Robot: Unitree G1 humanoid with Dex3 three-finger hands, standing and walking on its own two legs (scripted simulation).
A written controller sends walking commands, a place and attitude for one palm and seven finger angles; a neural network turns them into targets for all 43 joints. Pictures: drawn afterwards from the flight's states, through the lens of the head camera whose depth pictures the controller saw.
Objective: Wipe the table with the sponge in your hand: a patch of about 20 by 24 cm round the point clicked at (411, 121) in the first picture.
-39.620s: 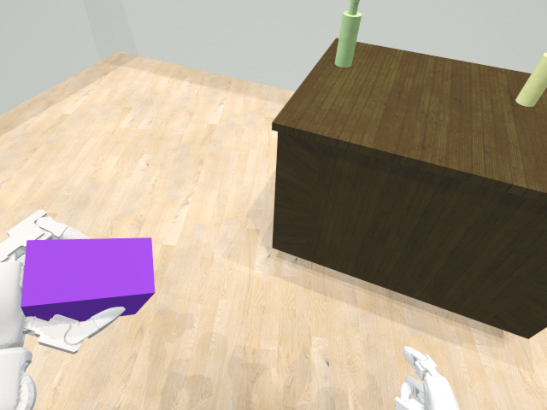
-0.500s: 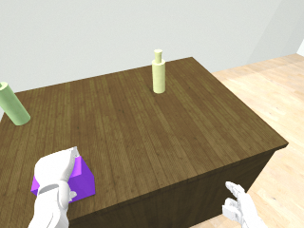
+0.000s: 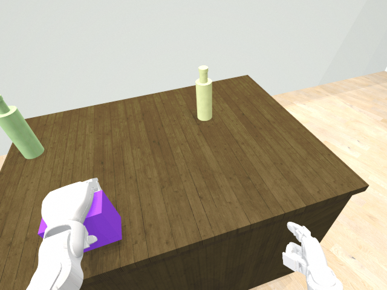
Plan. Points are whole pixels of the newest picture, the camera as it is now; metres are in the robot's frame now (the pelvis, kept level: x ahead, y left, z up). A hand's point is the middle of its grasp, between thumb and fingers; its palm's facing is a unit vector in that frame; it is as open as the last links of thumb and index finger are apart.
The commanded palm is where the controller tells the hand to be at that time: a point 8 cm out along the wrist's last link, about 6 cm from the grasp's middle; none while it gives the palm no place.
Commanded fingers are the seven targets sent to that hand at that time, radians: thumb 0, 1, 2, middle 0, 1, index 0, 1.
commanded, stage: lift the sponge slowly off the table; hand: left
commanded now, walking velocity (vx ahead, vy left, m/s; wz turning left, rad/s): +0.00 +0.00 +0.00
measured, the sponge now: (88, 228) +0.21 +0.28 +0.02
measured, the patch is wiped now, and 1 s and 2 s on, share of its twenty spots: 1.00 1.00 1.00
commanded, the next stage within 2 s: bring the sponge back beside the body in 1.24 s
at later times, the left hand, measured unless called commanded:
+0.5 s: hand (81, 206) +0.22 +0.27 +0.09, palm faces +0.05 -0.12 -0.99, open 9.7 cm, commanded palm +0.19 +0.27 +0.16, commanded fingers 0.00 0.10 1.30 -1.20 -1.60 -1.20 -1.60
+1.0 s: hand (74, 193) +0.23 +0.27 +0.13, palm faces +0.13 -0.11 -0.99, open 9.7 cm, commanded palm +0.19 +0.27 +0.19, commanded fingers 0.00 0.10 1.30 -1.20 -1.60 -1.20 -1.60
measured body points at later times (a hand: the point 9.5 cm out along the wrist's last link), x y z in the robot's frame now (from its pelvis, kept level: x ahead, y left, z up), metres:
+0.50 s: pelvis -0.01 +0.00 +0.00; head -0.04 -0.04 +0.45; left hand +0.22 +0.27 +0.14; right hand +0.25 -0.20 -0.06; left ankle +0.00 +0.12 -0.74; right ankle -0.01 -0.09 -0.74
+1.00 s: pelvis -0.02 -0.01 +0.00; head -0.05 -0.04 +0.45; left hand +0.22 +0.28 +0.18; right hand +0.25 -0.20 -0.06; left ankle +0.00 +0.12 -0.74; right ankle -0.01 -0.09 -0.74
